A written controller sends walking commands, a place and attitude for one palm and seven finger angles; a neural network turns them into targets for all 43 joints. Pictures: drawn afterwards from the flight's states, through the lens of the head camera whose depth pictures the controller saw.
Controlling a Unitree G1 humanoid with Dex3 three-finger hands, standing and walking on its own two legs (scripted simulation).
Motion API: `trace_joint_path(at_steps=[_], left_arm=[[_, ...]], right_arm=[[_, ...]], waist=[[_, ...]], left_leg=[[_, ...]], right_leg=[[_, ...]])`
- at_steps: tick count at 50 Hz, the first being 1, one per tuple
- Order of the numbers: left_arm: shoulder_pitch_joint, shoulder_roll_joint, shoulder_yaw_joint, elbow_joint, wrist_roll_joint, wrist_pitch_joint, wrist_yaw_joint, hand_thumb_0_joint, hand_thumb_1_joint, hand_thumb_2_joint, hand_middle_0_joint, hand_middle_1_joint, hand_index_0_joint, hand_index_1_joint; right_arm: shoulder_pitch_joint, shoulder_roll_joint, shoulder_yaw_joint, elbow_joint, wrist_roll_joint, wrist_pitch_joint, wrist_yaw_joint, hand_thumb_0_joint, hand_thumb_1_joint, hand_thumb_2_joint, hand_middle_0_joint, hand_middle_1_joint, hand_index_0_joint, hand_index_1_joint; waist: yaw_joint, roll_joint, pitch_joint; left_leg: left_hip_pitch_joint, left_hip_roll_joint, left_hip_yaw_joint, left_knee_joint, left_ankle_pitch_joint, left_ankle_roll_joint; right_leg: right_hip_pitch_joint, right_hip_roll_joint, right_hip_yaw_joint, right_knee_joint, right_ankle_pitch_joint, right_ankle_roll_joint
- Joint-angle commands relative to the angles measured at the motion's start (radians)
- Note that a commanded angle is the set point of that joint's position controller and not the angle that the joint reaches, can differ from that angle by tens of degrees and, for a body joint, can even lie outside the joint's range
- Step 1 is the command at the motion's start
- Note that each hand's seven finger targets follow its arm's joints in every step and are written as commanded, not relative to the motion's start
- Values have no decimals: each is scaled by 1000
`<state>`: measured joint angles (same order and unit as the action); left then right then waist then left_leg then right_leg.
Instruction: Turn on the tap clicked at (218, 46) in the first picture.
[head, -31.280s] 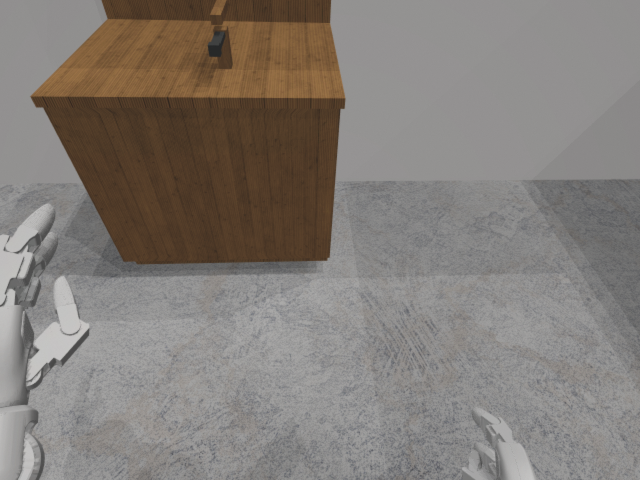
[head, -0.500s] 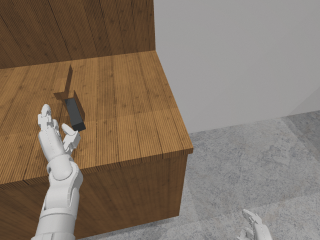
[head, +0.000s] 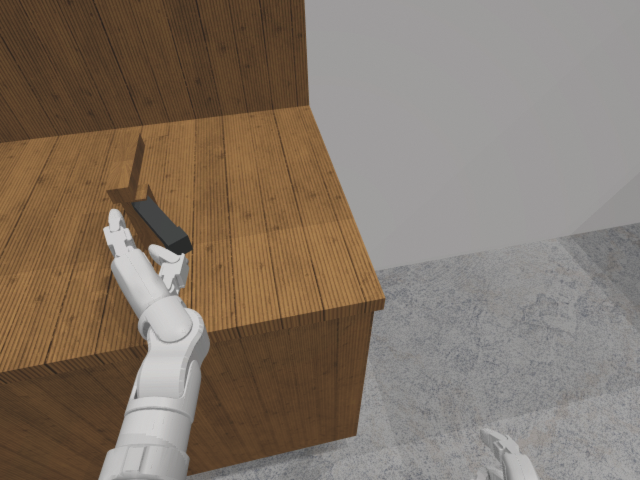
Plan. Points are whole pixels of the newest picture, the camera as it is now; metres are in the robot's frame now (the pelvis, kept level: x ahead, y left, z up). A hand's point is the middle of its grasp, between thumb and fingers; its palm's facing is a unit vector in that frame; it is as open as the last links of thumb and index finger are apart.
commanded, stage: push the lever round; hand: left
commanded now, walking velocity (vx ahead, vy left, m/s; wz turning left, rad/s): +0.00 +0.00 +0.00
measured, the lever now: (176, 242) +0.39 +0.22 +0.10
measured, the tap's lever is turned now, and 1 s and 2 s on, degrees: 30 65 75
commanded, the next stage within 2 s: lift the hand up off the lever in 1.36 s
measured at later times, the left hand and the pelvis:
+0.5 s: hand (209, 245) +0.38 +0.18 +0.10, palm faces +0.75 -0.66 -0.08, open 7.6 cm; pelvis +0.01 -0.01 +0.00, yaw +1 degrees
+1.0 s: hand (231, 225) +0.42 +0.16 +0.10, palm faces +0.78 -0.61 -0.11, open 7.5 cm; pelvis +0.01 -0.01 +0.00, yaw +1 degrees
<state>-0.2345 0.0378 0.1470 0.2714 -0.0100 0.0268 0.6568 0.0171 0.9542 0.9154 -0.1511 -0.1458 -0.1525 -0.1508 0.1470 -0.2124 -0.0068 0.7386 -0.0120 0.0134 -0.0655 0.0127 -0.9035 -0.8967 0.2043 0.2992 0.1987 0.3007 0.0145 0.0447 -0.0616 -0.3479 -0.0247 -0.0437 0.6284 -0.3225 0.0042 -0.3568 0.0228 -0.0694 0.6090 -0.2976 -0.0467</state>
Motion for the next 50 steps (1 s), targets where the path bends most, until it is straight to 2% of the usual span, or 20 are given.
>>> trace_joint_path(at_steps=[1,2,6,8,11,13,16,17,21,23,26,27,31,34,36,39,41,45,46,50], left_arm=[[-375,107,-6,-190,49,-49,24,0,900,900,-150,-150,-150,-150],[-424,56,-58,-207,49,-53,28,0,900,900,-150,-150,-150,-150],[-430,89,-15,-171,63,-48,59,0,900,900,-150,-150,-150,-150],[-465,34,-61,-148,66,-45,68,0,900,900,-150,-150,-150,-150],[-463,97,17,-118,70,-38,95,0,900,900,-150,-150,-150,-150],[-483,40,-25,-107,69,-36,102,0,900,900,-150,-150,-150,-150],[-458,86,34,-94,77,-27,122,0,900,900,-150,-150,-150,-150],[-480,30,-21,-106,76,-27,121,0,900,900,-150,-150,-150,-150],[-508,56,14,-69,85,-18,143,0,900,900,-150,-150,-150,-150],[-574,-10,-55,-70,88,-23,151,0,900,900,-150,-150,-150,-150],[-568,31,0,-23,93,-22,174,0,900,900,-150,-150,-150,-150],[-615,-23,-55,-26,94,-24,175,0,900,900,-150,-150,-150,-150],[-626,22,6,30,103,-17,201,0,900,900,-150,-150,-150,-150],[-681,-19,-20,56,105,-16,213,0,900,900,-150,-150,-150,-150],[-658,46,55,89,110,-7,229,0,900,900,-150,-150,-150,-150],[-707,-10,11,106,117,-4,235,0,900,900,-150,-150,-150,-150],[-695,31,63,128,123,4,250,0,900,900,-150,-150,-150,-150],[-766,7,41,141,129,-7,253,0,900,900,-150,-150,-150,-150],[-726,63,100,155,133,-6,257,0,900,900,-150,-150,-150,-150],[-734,20,60,133,138,-10,251,0,900,900,-150,-150,-150,-150]], right_arm=[[-137,-115,-38,-126,-2,-38,-6,0,-900,-900,200,300,200,300],[-140,-110,-33,-135,-3,-40,-3,0,-900,-900,200,300,200,300],[-144,-107,-39,-116,-10,-33,-5,0,-900,-900,200,300,200,300],[-145,-99,-36,-117,-11,-32,2,0,-900,-900,200,300,200,300],[-138,-104,-42,-105,-18,-22,0,0,-900,-900,200,300,200,300],[-139,-95,-39,-114,-18,-19,9,0,-900,-900,200,300,200,300],[-129,-100,-48,-108,-27,-5,12,0,-900,-900,200,300,200,300],[-131,-94,-44,-120,-24,-4,19,0,-900,-900,200,300,200,300],[-134,-95,-49,-102,-26,3,22,0,-900,-900,200,300,200,300],[-139,-89,-45,-106,-25,-2,28,0,-900,-900,200,300,200,300],[-134,-95,-51,-89,-32,-1,27,0,-900,-900,200,300,200,300],[-141,-90,-46,-98,-29,-3,33,0,-900,-900,200,300,200,300],[-129,-93,-52,-77,-38,3,34,0,-900,-900,200,300,200,300],[-126,-89,-50,-82,-38,5,41,0,-900,-900,200,300,200,300],[-113,-95,-55,-70,-45,9,41,0,-900,-900,200,300,200,300],[-104,-89,-53,-76,-46,11,53,0,-900,-900,200,300,200,300],[-94,-93,-59,-63,-52,14,55,0,-900,-900,200,300,200,300],[-80,-91,-56,-71,-54,10,61,0,-900,-900,200,300,200,300],[-71,-97,-62,-62,-57,12,59,0,-900,-900,200,300,200,300],[-55,-91,-61,-76,-58,15,67,0,-900,-900,200,300,200,300]], waist=[[-7,-61,-190],[-20,-67,-204],[-5,-44,-221],[-16,-61,-213],[-3,-72,-236],[-10,-89,-246],[7,-74,-273],[-8,-83,-280],[-4,-67,-242],[-25,-81,-244],[-13,-88,-242],[-30,-86,-242],[-19,-86,-260],[-32,-100,-271],[-13,-94,-281],[-32,-106,-297],[-16,-85,-302],[-38,-117,-311],[-23,-119,-318],[-34,-107,-353]], left_leg=[[39,16,-2,-84,188,-9],[49,14,1,-84,183,-5],[46,13,1,-83,177,-9],[47,15,2,-81,174,-9],[36,13,7,-75,193,-6],[40,14,10,-68,232,-7],[37,12,15,-59,275,-12],[43,13,19,-56,293,-12],[24,15,14,-57,249,-11],[33,17,14,-53,235,-7],[12,13,12,-52,199,-5],[19,14,15,-53,198,-5],[3,12,17,-44,194,-4],[3,12,22,-36,207,0],[-14,10,19,-38,213,-4],[-14,11,24,-25,241,-2],[-21,12,21,-26,242,-8],[-32,9,27,-15,232,2],[-36,9,25,-18,244,0],[-28,10,33,-3,292,-1]], right_leg=[[98,-30,39,-114,116,11],[94,-36,38,-114,116,15],[106,-33,43,-119,103,9],[97,-38,35,-117,104,11],[122,-36,44,-122,126,12],[128,-42,37,-110,178,13],[151,-41,40,-98,236,12],[152,-46,36,-89,265,15],[125,-40,38,-104,199,11],[105,-44,33,-103,178,13],[101,-38,37,-112,135,13],[90,-44,32,-108,134,15],[99,-42,35,-110,140,16],[96,-48,34,-104,168,20],[112,-43,35,-102,179,18],[110,-51,29,-85,234,23],[108,-43,26,-83,224,19],[101,-51,31,-77,247,29],[115,-44,29,-76,252,25],[129,-53,30,-52,351,32]])
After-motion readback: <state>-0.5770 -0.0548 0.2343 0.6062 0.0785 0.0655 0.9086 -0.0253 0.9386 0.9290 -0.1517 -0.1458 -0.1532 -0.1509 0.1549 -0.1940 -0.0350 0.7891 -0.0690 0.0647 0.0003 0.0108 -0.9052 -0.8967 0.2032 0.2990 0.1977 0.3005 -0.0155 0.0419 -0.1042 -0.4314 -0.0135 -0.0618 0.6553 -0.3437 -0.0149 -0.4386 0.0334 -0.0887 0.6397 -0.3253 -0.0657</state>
